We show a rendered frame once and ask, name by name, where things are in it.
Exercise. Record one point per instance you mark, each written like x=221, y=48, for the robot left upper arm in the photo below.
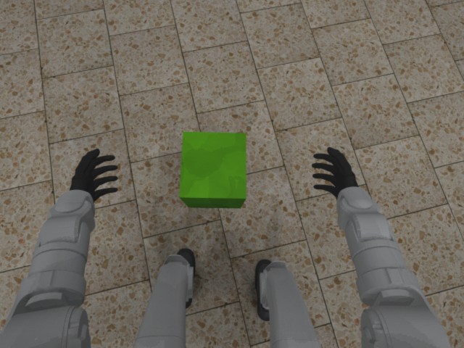
x=61, y=327

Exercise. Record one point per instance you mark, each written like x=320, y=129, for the right robot forearm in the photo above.
x=383, y=277

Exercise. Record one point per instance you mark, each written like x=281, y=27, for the robot right upper arm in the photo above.
x=385, y=326

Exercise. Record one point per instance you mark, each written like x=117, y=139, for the left robot hand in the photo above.
x=85, y=174

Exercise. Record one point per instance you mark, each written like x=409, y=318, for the left robot forearm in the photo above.
x=56, y=275

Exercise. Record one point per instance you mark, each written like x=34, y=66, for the robot left shin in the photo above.
x=175, y=258

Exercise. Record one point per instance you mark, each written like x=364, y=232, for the left robot thigh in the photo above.
x=164, y=321

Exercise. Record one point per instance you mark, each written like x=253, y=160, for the carton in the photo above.
x=214, y=170

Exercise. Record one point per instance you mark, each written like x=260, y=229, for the right robot hand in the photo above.
x=342, y=177

